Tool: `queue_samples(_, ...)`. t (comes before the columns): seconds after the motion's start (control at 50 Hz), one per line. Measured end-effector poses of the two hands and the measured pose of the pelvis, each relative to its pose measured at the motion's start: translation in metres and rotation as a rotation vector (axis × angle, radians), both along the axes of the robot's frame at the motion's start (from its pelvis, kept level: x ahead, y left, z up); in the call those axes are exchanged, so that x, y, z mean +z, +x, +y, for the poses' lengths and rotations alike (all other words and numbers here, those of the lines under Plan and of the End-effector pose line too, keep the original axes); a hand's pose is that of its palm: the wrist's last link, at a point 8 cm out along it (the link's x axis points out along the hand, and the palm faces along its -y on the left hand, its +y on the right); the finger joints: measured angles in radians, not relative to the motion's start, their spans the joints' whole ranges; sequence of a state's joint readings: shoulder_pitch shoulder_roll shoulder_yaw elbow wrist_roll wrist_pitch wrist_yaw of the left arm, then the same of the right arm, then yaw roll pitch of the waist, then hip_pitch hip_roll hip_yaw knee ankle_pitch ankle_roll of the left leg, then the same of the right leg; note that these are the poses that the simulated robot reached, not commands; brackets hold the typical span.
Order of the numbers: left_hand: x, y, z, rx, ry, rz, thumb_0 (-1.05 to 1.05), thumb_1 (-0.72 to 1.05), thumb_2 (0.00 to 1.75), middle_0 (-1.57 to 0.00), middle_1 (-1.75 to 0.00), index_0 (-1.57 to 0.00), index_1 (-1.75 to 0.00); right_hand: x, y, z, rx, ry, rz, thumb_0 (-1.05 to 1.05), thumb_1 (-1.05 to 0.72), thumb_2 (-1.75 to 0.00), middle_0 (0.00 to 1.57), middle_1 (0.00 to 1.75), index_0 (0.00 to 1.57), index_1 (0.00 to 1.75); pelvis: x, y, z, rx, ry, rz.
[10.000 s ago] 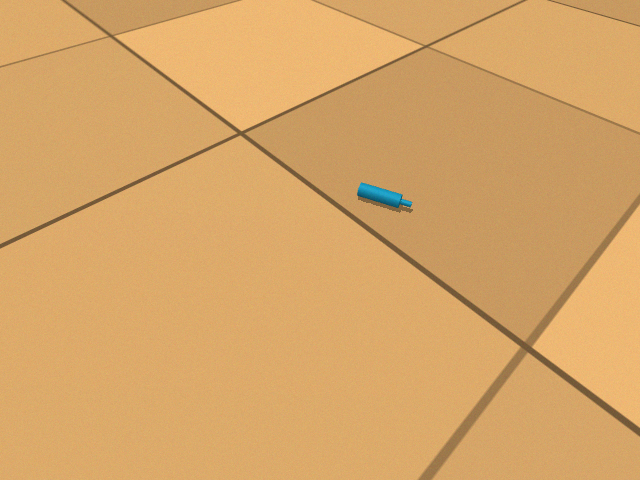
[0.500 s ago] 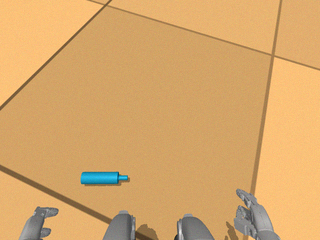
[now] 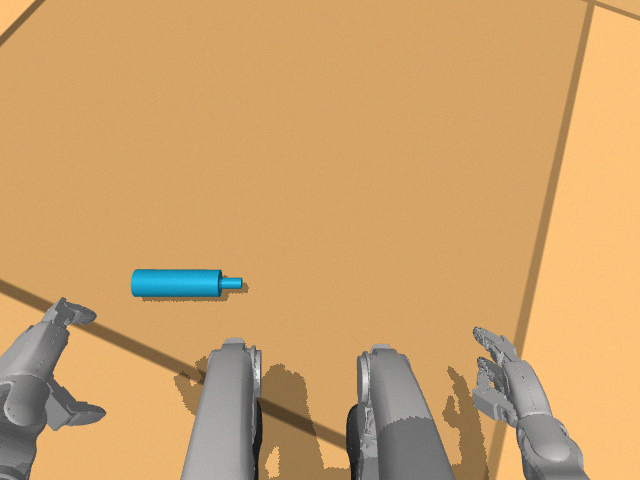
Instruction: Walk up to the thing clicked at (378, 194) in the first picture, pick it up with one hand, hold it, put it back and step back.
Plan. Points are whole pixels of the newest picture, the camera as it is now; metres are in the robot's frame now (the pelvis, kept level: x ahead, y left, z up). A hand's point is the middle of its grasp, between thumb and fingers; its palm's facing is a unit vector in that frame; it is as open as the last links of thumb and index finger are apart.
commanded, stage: rise first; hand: left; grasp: from above
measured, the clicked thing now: (189, 283) +0.44 +0.28 -0.51
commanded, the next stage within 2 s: none
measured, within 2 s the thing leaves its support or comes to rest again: neither
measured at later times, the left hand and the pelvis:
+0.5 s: hand (114, 324) +0.32 +0.35 -0.30, palm faces -0.49 -0.21 -0.85, open 14.1 cm; pelvis -0.06 +0.01 -0.17, yaw -5 degrees
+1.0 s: hand (126, 303) +0.36 +0.36 -0.36, palm faces -0.48 -0.05 -0.87, open 14.1 cm; pelvis -0.05 +0.01 -0.21, yaw -7 degrees
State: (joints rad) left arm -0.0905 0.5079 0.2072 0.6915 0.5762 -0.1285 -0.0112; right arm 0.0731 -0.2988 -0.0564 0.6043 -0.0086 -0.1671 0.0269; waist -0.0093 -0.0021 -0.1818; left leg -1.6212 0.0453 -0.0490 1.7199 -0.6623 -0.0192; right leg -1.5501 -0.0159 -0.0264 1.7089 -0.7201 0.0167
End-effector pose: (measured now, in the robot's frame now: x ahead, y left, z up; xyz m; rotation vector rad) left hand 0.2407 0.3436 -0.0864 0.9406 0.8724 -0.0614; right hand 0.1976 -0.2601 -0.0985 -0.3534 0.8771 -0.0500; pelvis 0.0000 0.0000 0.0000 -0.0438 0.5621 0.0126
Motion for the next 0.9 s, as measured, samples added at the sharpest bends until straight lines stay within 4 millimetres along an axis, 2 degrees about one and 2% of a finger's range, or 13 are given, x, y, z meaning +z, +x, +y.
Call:
queue_samples(0.08, -0.033, 0.022, 0.003, -0.093, 0.064, -0.031, -0.01, -0.57, 1.0, -0.09, -1.08, -0.09, -1.08, -0.051, -0.02, -0.005, -0.015, 0.004, 0.082, 0.01, -0.92, -0.9, 0.2, 0.3, 0.2, 0.3, -0.037, -0.012, 0.0, -0.009, -0.007, 0.028)
queue_samples(0.18, -0.074, 0.04, 0.006, -0.205, 0.128, -0.03, -0.01, -0.57, 1.01, -0.09, -1.07, -0.08, -1.07, -0.106, -0.056, -0.006, -0.027, 0.011, 0.196, 0.01, -0.92, -0.9, 0.2, 0.3, 0.2, 0.3, -0.078, -0.029, -0.001, -0.024, -0.018, 0.046)
queue_samples(0.26, -0.099, 0.055, 0.009, -0.283, 0.17, -0.067, -0.01, -0.57, 1.02, -0.09, -1.06, -0.08, -1.06, -0.139, -0.088, -0.006, -0.037, 0.005, 0.276, 0.01, -0.92, -0.9, 0.2, 0.3, 0.2, 0.3, -0.108, -0.04, 0.0, -0.034, -0.028, 0.037)
queue_samples(0.34, -0.121, 0.067, 0.012, -0.35, 0.205, -0.102, -0.01, -0.56, 1.02, -0.09, -1.05, -0.08, -1.05, -0.162, -0.118, -0.006, -0.058, -0.009, 0.342, 0.01, -0.92, -0.9, 0.2, 0.3, 0.2, 0.3, -0.134, -0.051, 0.002, -0.04, -0.041, 0.02)
queue_samples(0.46, -0.147, 0.082, 0.012, -0.431, 0.242, -0.128, 0.0, -0.55, 1.03, -0.08, -1.04, -0.08, -1.04, -0.18, -0.153, -0.008, -0.092, -0.036, 0.411, 0.01, -0.91, -0.9, 0.2, 0.3, 0.2, 0.3, -0.16, -0.06, 0.006, -0.047, -0.062, -0.003)
queue_samples(0.58, -0.165, 0.096, 0.012, -0.487, 0.276, -0.151, 0.0, -0.54, 1.04, -0.08, -1.03, -0.07, -1.03, -0.187, -0.171, -0.011, -0.106, -0.066, 0.458, 0.01, -0.91, -0.9, 0.2, 0.3, 0.2, 0.3, -0.177, -0.061, 0.009, -0.049, -0.077, -0.012)
queue_samples(0.7, -0.182, 0.11, 0.014, -0.527, 0.315, -0.153, 0.0, -0.54, 1.03, -0.08, -1.02, -0.07, -1.02, -0.194, -0.172, -0.014, -0.1, -0.09, 0.491, 0.01, -0.9, -0.9, 0.2, 0.3, 0.2, 0.3, -0.189, -0.059, 0.01, -0.051, -0.085, -0.01)
queue_samples(0.9, -0.205, 0.125, 0.015, -0.567, 0.344, -0.148, 0.0, -0.52, 1.01, -0.08, -1.01, -0.08, -1.01, -0.209, -0.16, -0.016, -0.075, -0.106, 0.522, 0.0, -0.9, -0.9, 0.2, 0.3, 0.2, 0.3, -0.205, -0.052, 0.009, -0.06, -0.093, -0.008)
